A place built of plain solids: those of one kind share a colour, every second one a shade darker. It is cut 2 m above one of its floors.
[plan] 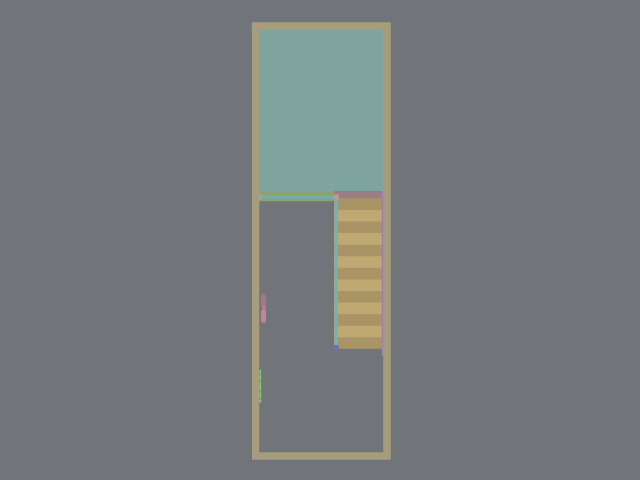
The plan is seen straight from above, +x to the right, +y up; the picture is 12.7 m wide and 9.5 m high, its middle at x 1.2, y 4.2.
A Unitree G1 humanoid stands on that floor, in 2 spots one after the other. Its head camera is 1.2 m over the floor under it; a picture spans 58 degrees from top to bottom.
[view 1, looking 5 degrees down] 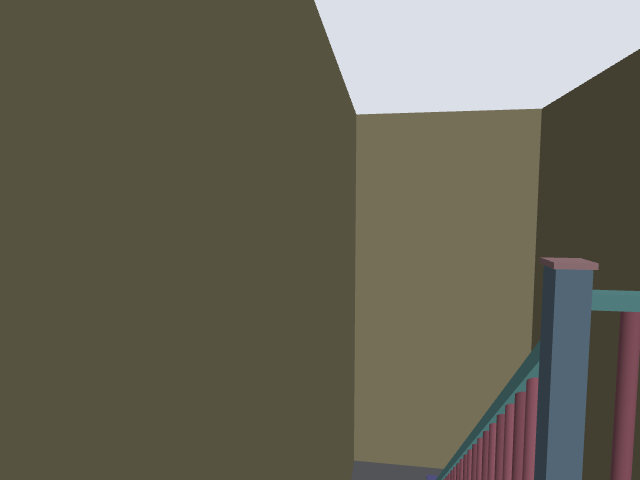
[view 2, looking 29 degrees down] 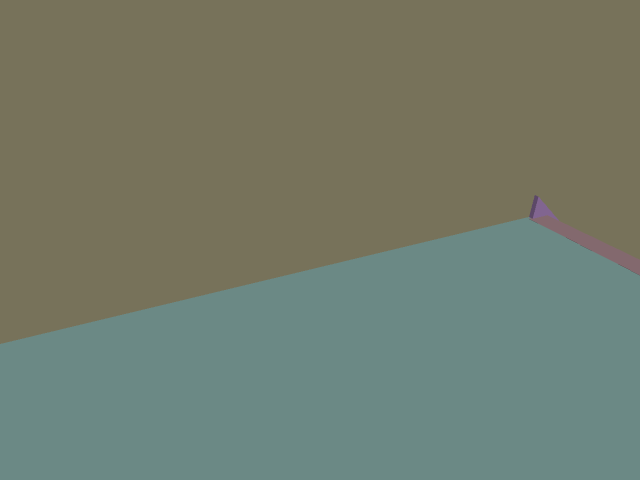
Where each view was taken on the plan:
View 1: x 1.98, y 6.25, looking -81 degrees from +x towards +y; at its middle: wall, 3.01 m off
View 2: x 0.74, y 7.36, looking -24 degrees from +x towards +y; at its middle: wall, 2.15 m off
